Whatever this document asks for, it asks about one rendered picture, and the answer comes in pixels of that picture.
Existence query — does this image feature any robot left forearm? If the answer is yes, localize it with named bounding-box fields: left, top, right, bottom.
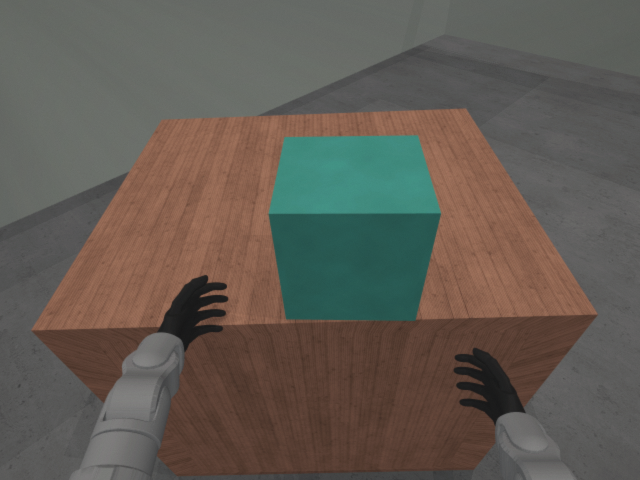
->
left=69, top=332, right=185, bottom=480

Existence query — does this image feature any robot right forearm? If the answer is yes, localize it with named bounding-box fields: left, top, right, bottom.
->
left=495, top=412, right=577, bottom=480

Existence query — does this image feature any right robot hand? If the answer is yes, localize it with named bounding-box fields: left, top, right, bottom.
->
left=454, top=348, right=526, bottom=426

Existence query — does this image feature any left robot hand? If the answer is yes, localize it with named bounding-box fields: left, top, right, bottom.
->
left=157, top=275, right=228, bottom=353

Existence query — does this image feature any carton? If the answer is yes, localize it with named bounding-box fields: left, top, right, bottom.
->
left=269, top=135, right=441, bottom=321

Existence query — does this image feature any pedestal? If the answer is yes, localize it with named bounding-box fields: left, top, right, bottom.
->
left=31, top=108, right=598, bottom=476

